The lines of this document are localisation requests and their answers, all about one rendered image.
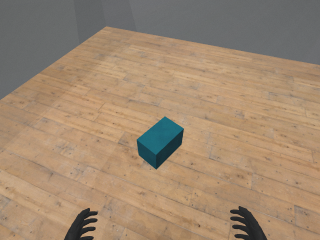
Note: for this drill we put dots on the right robot hand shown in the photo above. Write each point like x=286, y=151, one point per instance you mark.
x=252, y=227

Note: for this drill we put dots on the left robot hand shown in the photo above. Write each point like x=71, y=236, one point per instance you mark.
x=76, y=230

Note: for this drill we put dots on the carton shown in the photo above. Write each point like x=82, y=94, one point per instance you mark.
x=160, y=141

